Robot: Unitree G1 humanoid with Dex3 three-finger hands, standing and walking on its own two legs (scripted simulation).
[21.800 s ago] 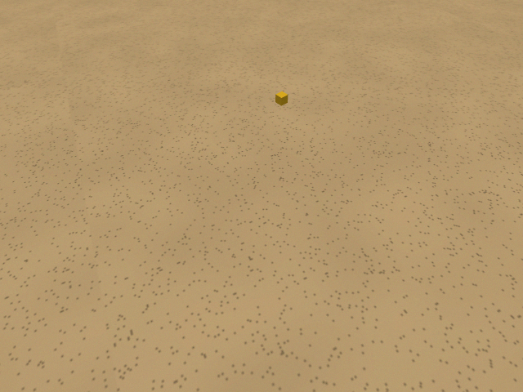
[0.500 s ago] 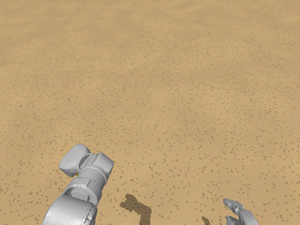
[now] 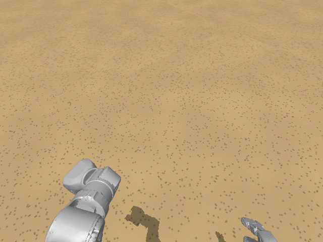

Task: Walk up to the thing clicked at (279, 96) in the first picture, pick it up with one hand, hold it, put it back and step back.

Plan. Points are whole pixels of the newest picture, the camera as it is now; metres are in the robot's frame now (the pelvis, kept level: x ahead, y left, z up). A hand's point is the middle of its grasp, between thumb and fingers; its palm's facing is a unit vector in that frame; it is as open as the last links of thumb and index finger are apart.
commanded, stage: crouch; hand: left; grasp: from above
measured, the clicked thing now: (93, 188) +0.30 +0.23 -0.10
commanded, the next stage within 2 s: lower in 1.64 s
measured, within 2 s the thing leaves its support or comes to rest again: neither
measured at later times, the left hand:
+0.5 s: hand (106, 202) +0.32 +0.24 -0.29, palm faces -0.20 -0.34 -0.92, open 8.9 cm
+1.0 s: hand (118, 204) +0.37 +0.24 -0.47, palm faces -0.22 -0.38 -0.90, open 8.7 cm
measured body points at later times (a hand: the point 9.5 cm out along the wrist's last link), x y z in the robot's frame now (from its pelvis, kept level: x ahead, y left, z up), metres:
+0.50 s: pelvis -0.06 +0.01 -0.16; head +0.11 +0.03 +0.26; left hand +0.33 +0.25 -0.24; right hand +0.01 -0.26 -0.29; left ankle +0.00 +0.14 -0.73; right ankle -0.01 -0.12 -0.73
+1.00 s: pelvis -0.09 +0.01 -0.33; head +0.13 +0.02 +0.06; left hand +0.38 +0.26 -0.42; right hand -0.08 -0.25 -0.47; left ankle +0.00 +0.14 -0.73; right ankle -0.01 -0.12 -0.73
